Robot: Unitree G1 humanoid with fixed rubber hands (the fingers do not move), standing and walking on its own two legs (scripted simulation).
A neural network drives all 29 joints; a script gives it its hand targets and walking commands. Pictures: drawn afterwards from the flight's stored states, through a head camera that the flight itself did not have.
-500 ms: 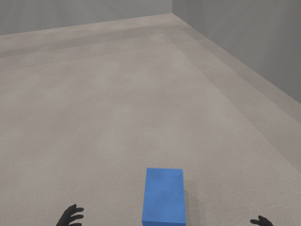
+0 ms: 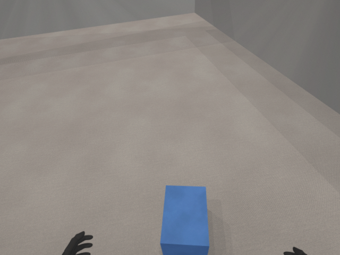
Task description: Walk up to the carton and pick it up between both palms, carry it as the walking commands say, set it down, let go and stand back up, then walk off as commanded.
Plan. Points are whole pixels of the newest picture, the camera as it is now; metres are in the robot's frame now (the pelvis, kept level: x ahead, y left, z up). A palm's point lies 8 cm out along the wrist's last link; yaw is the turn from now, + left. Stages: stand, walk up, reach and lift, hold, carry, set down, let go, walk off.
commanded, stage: stand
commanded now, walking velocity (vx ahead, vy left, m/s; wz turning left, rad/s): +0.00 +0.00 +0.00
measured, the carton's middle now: (185, 221) +0.49 -0.04 -0.65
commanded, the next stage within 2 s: walk off in 0.72 s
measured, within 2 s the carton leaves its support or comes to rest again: neither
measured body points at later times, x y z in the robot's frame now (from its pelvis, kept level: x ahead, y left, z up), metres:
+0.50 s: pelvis -0.01 +0.00 +0.00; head -0.03 -0.01 +0.45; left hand +0.15 +0.26 -0.07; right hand +0.08 -0.29 -0.11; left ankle -0.03 +0.10 -0.73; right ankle +0.03 -0.10 -0.73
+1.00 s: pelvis -0.01 +0.00 +0.00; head -0.04 -0.01 +0.45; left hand +0.13 +0.27 -0.08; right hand +0.07 -0.29 -0.11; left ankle -0.03 +0.10 -0.73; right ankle +0.03 -0.10 -0.73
